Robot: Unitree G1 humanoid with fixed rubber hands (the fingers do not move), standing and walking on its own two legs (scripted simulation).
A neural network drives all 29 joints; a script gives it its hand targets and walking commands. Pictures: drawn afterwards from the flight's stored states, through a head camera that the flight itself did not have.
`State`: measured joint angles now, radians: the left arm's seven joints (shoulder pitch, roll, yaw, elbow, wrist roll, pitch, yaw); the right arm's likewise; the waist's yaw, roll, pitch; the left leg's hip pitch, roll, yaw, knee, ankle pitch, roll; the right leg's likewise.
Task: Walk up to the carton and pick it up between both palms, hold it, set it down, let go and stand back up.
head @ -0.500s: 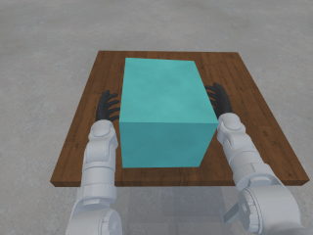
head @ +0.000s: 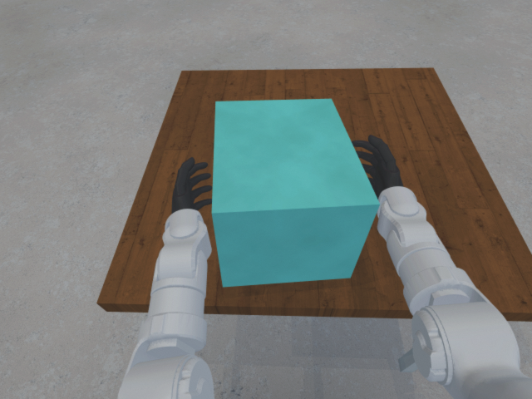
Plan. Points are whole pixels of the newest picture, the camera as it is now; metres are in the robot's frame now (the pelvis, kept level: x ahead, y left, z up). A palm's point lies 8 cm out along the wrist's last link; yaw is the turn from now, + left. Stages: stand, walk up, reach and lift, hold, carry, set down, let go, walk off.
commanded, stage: set down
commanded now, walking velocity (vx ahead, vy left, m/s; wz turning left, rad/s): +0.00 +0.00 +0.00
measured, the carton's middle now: (280, 186) +0.46 +0.04 +0.03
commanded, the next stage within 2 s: none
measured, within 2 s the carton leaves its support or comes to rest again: rests again in 0.90 s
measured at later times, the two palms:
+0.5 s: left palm (199, 208) +0.39 +0.17 +0.05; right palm (381, 172) +0.48 -0.13 +0.07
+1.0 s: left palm (201, 211) +0.38 +0.16 +0.04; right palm (381, 172) +0.48 -0.13 +0.06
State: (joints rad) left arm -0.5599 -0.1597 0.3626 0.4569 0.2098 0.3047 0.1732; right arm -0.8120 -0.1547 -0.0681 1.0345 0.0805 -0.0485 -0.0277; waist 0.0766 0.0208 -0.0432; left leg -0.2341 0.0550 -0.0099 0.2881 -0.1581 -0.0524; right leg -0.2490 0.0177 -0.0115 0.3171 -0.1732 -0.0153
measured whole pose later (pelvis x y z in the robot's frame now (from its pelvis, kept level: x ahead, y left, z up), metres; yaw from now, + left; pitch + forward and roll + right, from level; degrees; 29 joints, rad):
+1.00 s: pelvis +0.00 +0.00 +0.00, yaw +0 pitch +18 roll +0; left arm -0.64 -0.21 0.40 0.64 0.21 0.04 0.26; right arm -1.03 -0.24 -0.16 1.35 0.04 -0.25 0.09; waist 0.13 0.05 -0.15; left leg -0.48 0.06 -0.01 0.29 -0.13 -0.05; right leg -0.49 0.02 -0.01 0.32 -0.14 -0.02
